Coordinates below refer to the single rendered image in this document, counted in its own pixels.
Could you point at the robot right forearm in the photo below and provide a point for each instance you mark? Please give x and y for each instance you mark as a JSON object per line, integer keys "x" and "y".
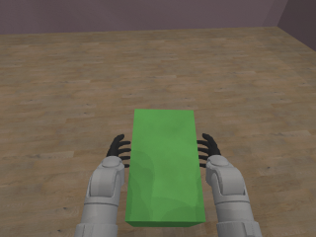
{"x": 231, "y": 200}

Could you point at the left robot hand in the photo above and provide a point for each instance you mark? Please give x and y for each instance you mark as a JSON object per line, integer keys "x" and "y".
{"x": 115, "y": 151}

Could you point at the carton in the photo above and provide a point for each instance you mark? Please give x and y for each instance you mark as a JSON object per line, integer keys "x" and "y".
{"x": 164, "y": 183}

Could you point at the right robot hand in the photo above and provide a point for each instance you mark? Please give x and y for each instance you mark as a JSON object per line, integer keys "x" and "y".
{"x": 211, "y": 149}

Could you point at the robot left forearm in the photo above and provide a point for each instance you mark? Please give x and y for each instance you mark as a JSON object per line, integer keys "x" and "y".
{"x": 100, "y": 210}

